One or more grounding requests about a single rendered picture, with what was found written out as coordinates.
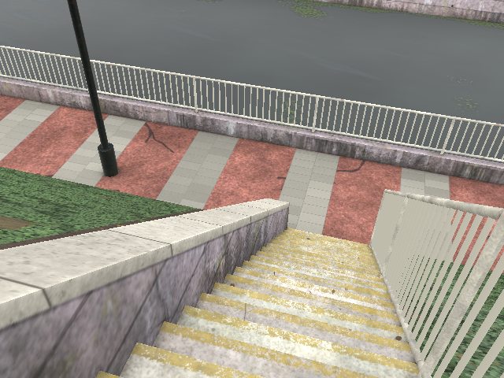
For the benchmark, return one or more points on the stairs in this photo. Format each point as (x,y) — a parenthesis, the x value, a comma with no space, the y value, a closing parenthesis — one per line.
(305,306)

